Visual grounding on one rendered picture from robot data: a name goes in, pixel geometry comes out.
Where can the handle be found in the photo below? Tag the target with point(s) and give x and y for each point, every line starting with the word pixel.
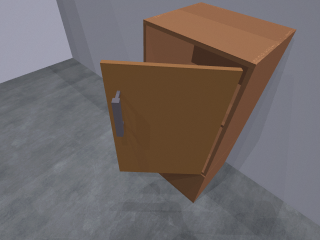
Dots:
pixel 117 114

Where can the cupboard door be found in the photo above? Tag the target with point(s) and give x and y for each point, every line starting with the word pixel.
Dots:
pixel 171 112

